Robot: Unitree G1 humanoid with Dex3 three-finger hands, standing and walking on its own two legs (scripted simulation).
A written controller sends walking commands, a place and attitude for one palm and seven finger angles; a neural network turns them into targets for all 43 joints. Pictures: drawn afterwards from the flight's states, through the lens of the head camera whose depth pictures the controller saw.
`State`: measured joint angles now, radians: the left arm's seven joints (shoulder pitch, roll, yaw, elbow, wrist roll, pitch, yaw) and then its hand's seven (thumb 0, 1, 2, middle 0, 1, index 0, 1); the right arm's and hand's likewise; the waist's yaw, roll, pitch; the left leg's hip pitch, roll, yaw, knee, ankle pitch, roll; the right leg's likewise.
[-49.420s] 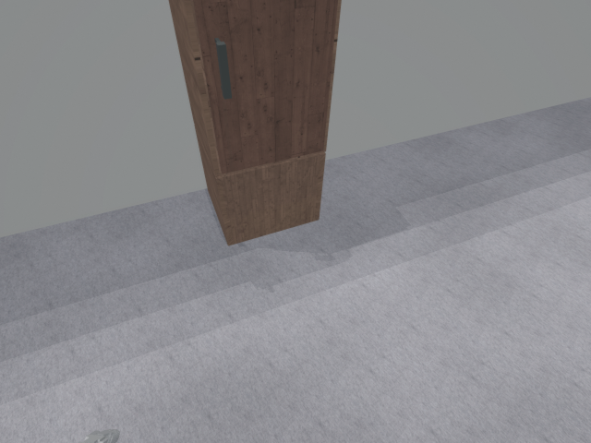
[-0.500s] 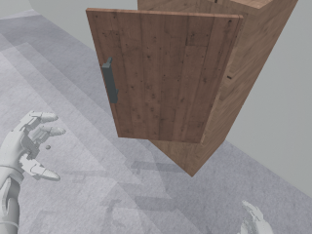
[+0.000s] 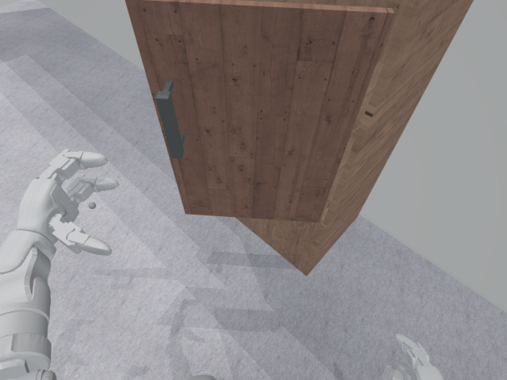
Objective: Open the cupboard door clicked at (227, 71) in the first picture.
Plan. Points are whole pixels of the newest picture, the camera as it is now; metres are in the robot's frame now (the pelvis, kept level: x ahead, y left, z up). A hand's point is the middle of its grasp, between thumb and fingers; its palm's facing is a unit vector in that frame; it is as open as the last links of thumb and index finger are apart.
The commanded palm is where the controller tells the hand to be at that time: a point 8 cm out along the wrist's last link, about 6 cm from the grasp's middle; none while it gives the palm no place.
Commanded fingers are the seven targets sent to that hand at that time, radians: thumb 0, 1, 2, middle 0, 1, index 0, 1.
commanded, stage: move the hooked fingers beside the handle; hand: left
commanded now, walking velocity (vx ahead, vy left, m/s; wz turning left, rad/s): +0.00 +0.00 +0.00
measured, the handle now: (173, 121) +0.57 +0.18 +0.07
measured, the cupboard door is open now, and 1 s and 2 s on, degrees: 39 39 39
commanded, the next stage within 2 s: none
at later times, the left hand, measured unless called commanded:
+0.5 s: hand (112, 176) +0.40 +0.25 +0.09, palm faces -0.03 -1.00 -0.02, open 14.0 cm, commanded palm +0.38 +0.30 +0.08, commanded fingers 0.00 -0.50 0.30 -0.30 -1.20 -0.30 -1.20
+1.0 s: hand (126, 149) +0.47 +0.24 +0.09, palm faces -0.04 -1.00 -0.01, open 14.0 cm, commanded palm +0.46 +0.29 +0.08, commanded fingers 0.00 -0.50 0.30 -0.30 -1.20 -0.30 -1.20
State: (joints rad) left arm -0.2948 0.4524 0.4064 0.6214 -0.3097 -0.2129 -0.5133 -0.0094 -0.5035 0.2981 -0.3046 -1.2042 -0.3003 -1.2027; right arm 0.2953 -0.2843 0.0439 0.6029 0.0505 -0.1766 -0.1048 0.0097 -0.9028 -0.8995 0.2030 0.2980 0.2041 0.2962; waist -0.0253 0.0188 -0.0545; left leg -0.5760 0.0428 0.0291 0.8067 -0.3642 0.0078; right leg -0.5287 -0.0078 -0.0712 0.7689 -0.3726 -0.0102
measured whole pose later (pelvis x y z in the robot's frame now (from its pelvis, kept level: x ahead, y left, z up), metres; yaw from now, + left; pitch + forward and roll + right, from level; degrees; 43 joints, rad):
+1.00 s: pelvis +0.00 +0.00 -0.01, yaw -1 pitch +15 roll -2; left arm -0.78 0.61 0.44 1.13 -0.17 -0.31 -0.46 -0.01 -0.50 0.30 -0.30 -1.20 -0.30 -1.20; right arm 0.39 -0.30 0.03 0.64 0.03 0.00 -0.06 0.01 -0.90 -0.90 0.20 0.30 0.20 0.30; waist -0.12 0.01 -0.08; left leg -0.78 0.06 0.03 0.91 -0.40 0.01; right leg -0.72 0.01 -0.06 0.85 -0.39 -0.01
